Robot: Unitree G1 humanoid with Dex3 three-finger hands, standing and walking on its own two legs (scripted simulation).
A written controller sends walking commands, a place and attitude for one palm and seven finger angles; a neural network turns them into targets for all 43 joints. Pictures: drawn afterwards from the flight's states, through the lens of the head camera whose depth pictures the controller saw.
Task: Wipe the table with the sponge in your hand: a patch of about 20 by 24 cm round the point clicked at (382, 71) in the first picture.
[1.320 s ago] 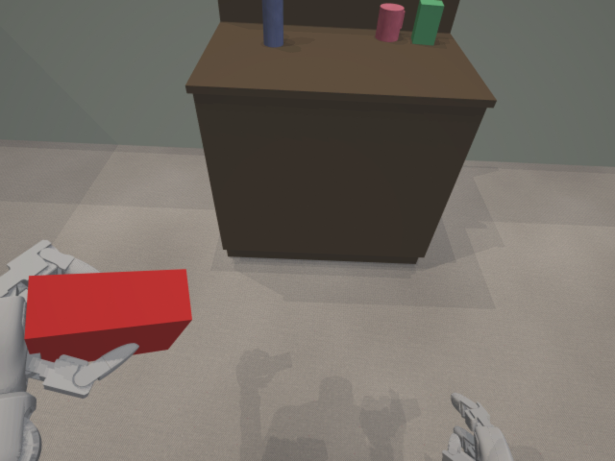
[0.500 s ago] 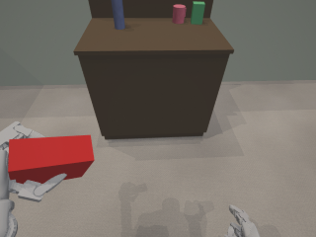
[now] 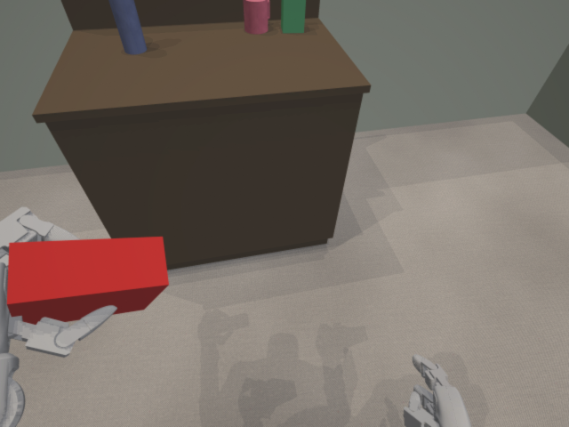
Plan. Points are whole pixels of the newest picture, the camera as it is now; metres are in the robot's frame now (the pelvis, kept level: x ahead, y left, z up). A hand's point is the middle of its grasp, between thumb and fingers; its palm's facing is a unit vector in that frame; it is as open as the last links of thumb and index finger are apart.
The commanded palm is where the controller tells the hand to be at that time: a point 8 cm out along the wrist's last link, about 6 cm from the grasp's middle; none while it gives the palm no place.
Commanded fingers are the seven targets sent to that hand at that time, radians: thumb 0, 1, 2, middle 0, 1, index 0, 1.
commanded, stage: walk to a spot facing it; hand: left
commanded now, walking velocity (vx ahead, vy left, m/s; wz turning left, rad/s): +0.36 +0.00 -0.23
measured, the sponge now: (112, 280) +0.24 +0.21 +0.15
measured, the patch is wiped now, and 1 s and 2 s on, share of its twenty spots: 0.00 0.00 0.00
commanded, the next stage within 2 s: turn to face it in 0.32 s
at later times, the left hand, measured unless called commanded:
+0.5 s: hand (178, 173) +0.37 +0.16 +0.18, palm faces +0.36 -0.77 -0.52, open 9.7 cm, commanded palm +0.31 +0.21 +0.19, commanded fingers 0.00 0.10 1.30 -1.20 -1.60 -1.20 -1.60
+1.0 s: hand (233, 141) +0.45 +0.10 +0.18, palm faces +0.39 -0.83 -0.39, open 9.7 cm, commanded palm +0.40 +0.14 +0.19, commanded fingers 0.00 0.10 1.30 -1.20 -1.60 -1.20 -1.60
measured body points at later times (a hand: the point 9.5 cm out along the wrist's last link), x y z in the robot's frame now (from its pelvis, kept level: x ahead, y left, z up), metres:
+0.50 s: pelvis +0.16 -0.07 +0.01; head +0.21 -0.08 +0.45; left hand +0.35 +0.20 +0.21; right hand +0.30 -0.34 -0.09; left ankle +0.27 +0.06 -0.69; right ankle +0.11 -0.13 -0.73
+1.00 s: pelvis +0.22 -0.12 +0.00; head +0.24 -0.14 +0.45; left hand +0.43 +0.15 +0.20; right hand +0.38 -0.34 -0.10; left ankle +0.24 +0.02 -0.70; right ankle +0.22 -0.21 -0.73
